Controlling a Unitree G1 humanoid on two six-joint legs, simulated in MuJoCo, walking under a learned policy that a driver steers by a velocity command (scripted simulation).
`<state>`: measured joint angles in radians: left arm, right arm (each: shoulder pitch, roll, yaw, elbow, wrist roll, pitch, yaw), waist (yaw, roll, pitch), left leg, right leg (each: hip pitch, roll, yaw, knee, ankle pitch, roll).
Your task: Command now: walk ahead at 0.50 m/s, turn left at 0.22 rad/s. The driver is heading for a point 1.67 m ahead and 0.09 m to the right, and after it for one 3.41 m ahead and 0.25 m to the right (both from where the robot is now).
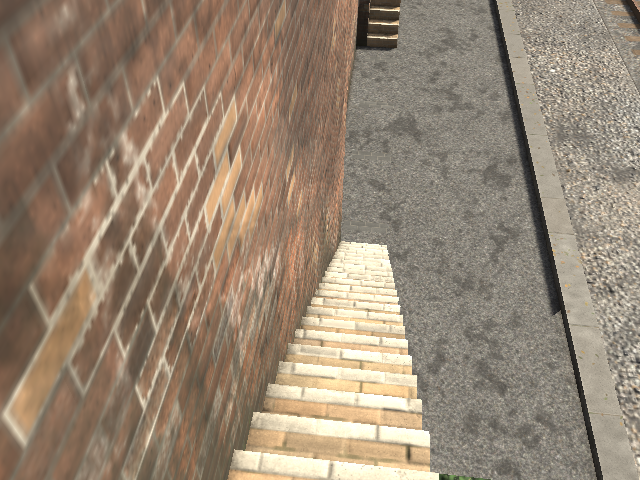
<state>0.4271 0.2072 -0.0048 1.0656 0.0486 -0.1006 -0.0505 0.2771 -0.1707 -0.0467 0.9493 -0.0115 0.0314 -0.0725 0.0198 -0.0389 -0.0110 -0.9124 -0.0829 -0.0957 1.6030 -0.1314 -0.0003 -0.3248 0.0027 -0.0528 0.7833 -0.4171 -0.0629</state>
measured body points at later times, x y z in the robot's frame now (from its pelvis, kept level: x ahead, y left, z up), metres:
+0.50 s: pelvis +0.17 +0.10 -0.17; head +0.17 +0.18 +0.27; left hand +0.14 +0.35 -0.36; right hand +0.20 -0.15 -0.28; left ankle +0.25 +0.23 -0.91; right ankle +0.12 -0.05 -0.64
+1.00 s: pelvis +0.23 +0.01 -0.17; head +0.21 -0.02 +0.28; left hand +0.18 +0.28 -0.29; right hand +0.36 -0.26 -0.30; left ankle +0.32 +0.16 -0.86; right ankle +0.21 -0.10 -0.91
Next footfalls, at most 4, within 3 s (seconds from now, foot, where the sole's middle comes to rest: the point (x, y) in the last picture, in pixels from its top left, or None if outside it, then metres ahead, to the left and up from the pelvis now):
0.38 left None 0.29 0.24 -0.94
0.84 right None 0.25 -0.09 -0.94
1.14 left None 0.32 0.10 -0.94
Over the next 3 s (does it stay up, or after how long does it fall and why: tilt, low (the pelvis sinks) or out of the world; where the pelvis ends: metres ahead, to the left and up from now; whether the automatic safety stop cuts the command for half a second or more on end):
stays up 0.36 0.01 -0.21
